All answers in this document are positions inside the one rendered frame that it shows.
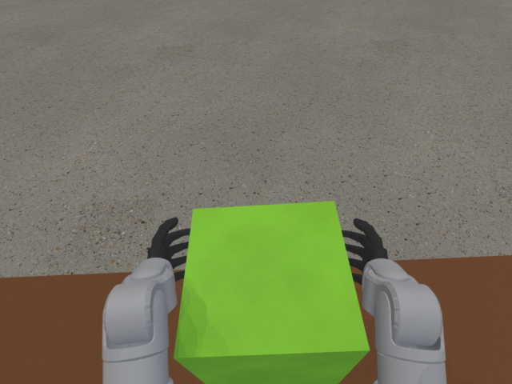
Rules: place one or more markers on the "right robot hand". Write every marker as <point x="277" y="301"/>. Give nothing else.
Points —
<point x="373" y="247"/>

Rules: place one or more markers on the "carton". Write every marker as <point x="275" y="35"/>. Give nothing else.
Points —
<point x="268" y="297"/>

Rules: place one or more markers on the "left robot hand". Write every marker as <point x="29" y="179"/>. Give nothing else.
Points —
<point x="160" y="245"/>

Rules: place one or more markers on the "robot left forearm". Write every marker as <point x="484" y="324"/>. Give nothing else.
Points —
<point x="135" y="334"/>

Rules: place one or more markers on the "robot right forearm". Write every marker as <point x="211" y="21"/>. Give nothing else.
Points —
<point x="409" y="336"/>

